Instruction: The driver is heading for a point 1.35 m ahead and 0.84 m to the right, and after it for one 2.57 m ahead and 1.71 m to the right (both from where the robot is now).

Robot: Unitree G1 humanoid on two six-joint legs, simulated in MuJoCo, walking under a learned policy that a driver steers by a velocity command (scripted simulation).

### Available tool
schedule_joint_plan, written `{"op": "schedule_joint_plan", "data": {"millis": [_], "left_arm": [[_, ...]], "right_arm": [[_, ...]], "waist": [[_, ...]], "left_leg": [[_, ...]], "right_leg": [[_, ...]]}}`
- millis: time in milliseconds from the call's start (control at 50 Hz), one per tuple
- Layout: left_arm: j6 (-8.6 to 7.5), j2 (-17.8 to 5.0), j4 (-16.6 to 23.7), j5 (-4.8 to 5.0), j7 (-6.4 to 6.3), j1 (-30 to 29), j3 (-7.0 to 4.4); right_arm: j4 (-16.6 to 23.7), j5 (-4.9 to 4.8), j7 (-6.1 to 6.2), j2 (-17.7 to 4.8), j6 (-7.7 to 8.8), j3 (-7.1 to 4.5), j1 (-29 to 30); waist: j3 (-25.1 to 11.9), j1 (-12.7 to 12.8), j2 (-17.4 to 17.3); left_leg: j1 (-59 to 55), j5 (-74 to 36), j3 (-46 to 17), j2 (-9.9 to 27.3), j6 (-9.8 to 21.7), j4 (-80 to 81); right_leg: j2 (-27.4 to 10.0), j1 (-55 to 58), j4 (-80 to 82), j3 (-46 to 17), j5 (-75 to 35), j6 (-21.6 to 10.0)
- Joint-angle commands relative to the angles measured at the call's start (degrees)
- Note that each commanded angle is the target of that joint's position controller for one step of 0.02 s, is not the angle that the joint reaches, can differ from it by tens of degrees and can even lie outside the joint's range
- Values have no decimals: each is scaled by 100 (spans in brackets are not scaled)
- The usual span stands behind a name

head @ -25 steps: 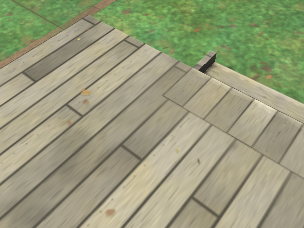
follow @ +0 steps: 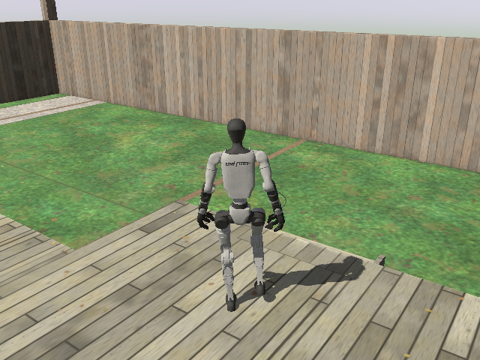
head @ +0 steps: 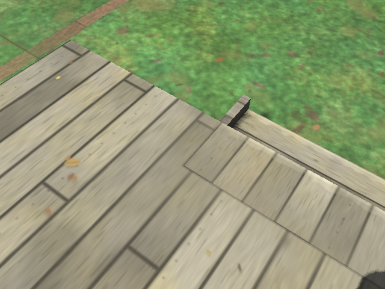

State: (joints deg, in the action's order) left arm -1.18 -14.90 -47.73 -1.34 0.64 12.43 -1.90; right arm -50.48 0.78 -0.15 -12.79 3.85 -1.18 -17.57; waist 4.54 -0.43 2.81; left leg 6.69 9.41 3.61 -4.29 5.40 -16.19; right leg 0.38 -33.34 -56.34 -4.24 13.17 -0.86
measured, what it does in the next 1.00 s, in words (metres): steps on the spot, turning right: right foot, then left foot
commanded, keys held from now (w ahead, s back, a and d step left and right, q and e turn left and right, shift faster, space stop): e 1.00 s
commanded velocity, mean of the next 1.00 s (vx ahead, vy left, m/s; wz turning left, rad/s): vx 0.05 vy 0.00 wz -0.53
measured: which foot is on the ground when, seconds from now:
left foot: down 0.00-0.24, up 0.26-0.70, down 0.72-1.00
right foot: up 0.00-0.22, down 0.24-0.72, up 0.74-1.00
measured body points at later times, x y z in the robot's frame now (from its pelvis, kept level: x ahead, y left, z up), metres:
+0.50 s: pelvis +0.08 -0.02 -0.01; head +0.12 -0.05 +0.44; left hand +0.24 +0.23 -0.12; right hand +0.14 -0.31 -0.14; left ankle +0.13 +0.13 -0.69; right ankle +0.13 -0.10 -0.75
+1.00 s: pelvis +0.09 +0.02 +0.00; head +0.13 +0.03 +0.44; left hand +0.33 +0.21 -0.14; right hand +0.05 -0.27 -0.10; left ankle +0.13 +0.11 -0.75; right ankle +0.00 -0.07 -0.68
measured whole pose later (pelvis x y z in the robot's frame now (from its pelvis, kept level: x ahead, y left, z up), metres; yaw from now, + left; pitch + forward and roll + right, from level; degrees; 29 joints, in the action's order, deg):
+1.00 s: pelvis +0.09 +0.02 +0.00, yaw -33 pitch +0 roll -1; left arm 4.8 -18.6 -44.6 -0.9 2.4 12.1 -5.3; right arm -40.8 1.5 2.3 -14.7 -0.9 -1.7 -12.2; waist 3.2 -0.1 2.3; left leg 10.4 14.0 4.8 1.5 2.1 -24.1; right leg 3.2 -25.2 -58.3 -3.5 24.4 3.4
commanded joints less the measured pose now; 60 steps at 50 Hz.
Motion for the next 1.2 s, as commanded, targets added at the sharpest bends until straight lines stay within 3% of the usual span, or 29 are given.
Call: {"op": "schedule_joint_plan", "data": {"millis": [20,80,160,200,220,240,260,280,300,320,340,360,440,520,600,660,700,720,740,760,780,800,840,960,1040,1120,1160,1180,1200], "left_arm": [[39,-239,242,-3,30,119,-36],[62,-176,359,-11,59,-185,3],[82,-278,469,-45,66,-226,-39],[54,-344,458,-52,49,24,-89],[-1,-385,382,-74,27,406,-124],[-56,-888,361,-109,-25,865,-265],[1,-1530,452,-3,-74,853,-451],[29,-1233,289,278,-55,1297,-399],[111,-1257,419,197,-114,839,-459],[200,-866,513,150,-149,352,-362],[251,-688,597,141,-181,-23,-301],[280,-610,612,92,-177,-129,-271],[233,-948,573,58,-112,127,-402],[300,-1022,605,12,-93,201,-463],[341,-1066,637,-27,-55,170,-511],[367,-1057,653,-17,-19,35,-530],[394,-1014,671,69,-23,-171,-525],[380,-810,712,127,-50,-127,-471],[350,-439,814,199,-72,116,-396],[323,-880,760,-24,-111,0,-503],[323,-1069,722,-94,-86,-56,-567],[352,-1008,605,-79,-38,130,-574],[453,-913,458,-39,75,437,-547],[530,-700,750,46,179,-279,-388],[546,-586,907,105,226,-456,-291],[502,-621,1001,143,201,-377,-269],[405,-641,920,35,126,-49,-271],[321,-1042,875,-61,63,222,-361],[286,-1990,942,35,48,552,-585]], "right_arm": [[298,-35,103,-746,8,-138,66],[213,-29,177,-808,-61,-166,-99],[172,-15,234,-924,-208,-243,-93],[197,-33,262,-1001,-267,-290,6],[215,-42,264,-1059,-293,-319,72],[383,-36,259,-1054,-275,-321,9],[674,-59,209,-549,-325,-208,-127],[543,165,196,-637,-476,-219,-41],[662,12,213,-521,-507,-175,-6],[681,38,242,-723,-503,-204,388],[759,70,244,-857,-511,-261,615],[717,106,219,-867,-552,-265,484],[784,48,175,-631,-667,-215,386],[971,37,209,-714,-694,-228,722],[1078,-17,240,-736,-619,-213,820],[1073,-79,277,-762,-533,-200,540],[957,-80,334,-749,-466,-199,41],[953,-15,389,-1044,-429,-267,-19],[1136,76,407,-1651,-443,-382,203],[1238,141,358,-1757,-474,-416,660],[1280,129,328,-1334,-460,-312,748],[1309,85,301,-1036,-444,-228,1018],[1413,68,303,-938,-438,-196,1175],[1163,63,281,-1151,-432,-314,167],[1147,90,186,-1287,-436,-381,260],[1090,62,104,-1439,-467,-447,334],[1045,-23,93,-1423,-503,-453,381],[1071,32,64,-1196,-523,-405,168],[1599,122,58,-675,-563,-231,498]], "waist": [[-535,73,-855],[-550,-77,-822],[-450,-100,-825],[-530,13,-762],[-714,259,-508],[-1180,431,207],[-1460,215,1244],[-1729,321,-9],[-1486,288,596],[-794,206,53],[-494,83,116],[-534,-22,148],[-885,14,85],[-821,178,379],[-790,231,445],[-825,128,537],[-779,-171,458],[-689,-142,-23],[-773,50,-1329],[-335,36,-1354],[-250,156,-919],[-190,347,-762],[-326,402,-1099],[-490,-200,-1153],[-579,-221,-1320],[-672,-145,-1460],[-753,164,-1039],[-915,244,68],[-844,250,1437]], "left_leg": [[-97,-4662,-24,1376,315,80],[-396,-4486,90,1508,360,-118],[-674,-4434,44,1777,426,-723],[-660,-4486,58,1788,347,-1463],[-433,-4171,221,1632,167,-2242],[395,-2481,494,1213,-170,-3651],[2161,2762,526,-107,-477,-5362],[2052,2969,-525,263,-511,-5770],[2440,2716,-561,236,-582,-5932],[2617,2167,-636,493,-645,-5551],[2552,1837,-619,562,-676,-5119],[2312,1668,-550,534,-731,-4901],[2088,1468,-511,406,-830,-4162],[2112,1387,-615,384,-831,-3569],[1791,1463,-674,235,-734,-2961],[1199,1542,-689,62,-560,-2145],[275,931,-622,14,-411,-725],[-171,1036,-1174,623,-271,84],[-522,1663,-2868,2217,224,597],[459,1156,-3262,2762,730,706],[830,455,-2835,2544,799,516],[944,-73,-2152,2111,631,349],[548,-1002,-1333,1659,465,90],[-849,-2491,-929,1908,665,-380],[-546,-2626,-571,2017,624,-546],[-248,-2651,-359,2107,465,-928],[314,-1806,2,1974,17,-1660],[1330,-21,422,1611,-371,-2803],[3051,2975,564,510,-700,-3928]], "right_leg": [[-28,457,639,421,-559,66],[-63,562,1270,612,-696,19],[34,747,1825,772,12,-220],[163,1137,2333,794,203,-435],[185,1728,2964,669,-512,-584],[-645,2749,3216,-533,-2772,-973],[-2308,3663,3193,-2682,-5870,-2226],[-2152,3562,2901,-2272,-6376,-2308],[-2131,3196,3283,-2336,-4628,-2485],[-1659,2579,3708,-2000,-3061,-2102],[-1245,2207,3857,-1713,-2341,-1753],[-975,2043,3862,-1466,-2380,-1579],[-759,2152,3848,-1453,-2010,-1372],[-709,2080,4056,-1946,-419,-1291],[-675,2020,4022,-2353,-141,-1202],[-625,1951,3907,-2651,-516,-1047],[-362,1524,3736,-2613,-160,-684],[40,1021,3322,-2287,729,-328],[901,214,1924,-1107,1642,22],[1002,-74,719,-333,1814,95],[667,283,-37,-412,1564,113],[647,412,-472,-376,1247,115],[633,282,-1161,-183,972,210],[322,-128,-255,176,1171,478],[167,732,803,517,1358,338],[232,1553,1907,829,1191,86],[282,2480,3355,735,-15,-91],[-480,3361,4072,-588,28,-317],[-2089,3755,4101,-2974,-704,-1193]]}}
Next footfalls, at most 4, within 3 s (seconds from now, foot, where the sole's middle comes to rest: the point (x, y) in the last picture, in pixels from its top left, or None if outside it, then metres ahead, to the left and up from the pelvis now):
0.24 right None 0.17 -0.10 -0.79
0.72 left None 0.17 0.09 -0.79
1.18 right None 0.03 -0.08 -0.79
1.72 left None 0.38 -0.13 -0.79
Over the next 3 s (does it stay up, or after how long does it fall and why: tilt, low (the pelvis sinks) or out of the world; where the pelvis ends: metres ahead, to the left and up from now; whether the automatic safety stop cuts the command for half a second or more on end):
stays up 0.51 -0.33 -0.02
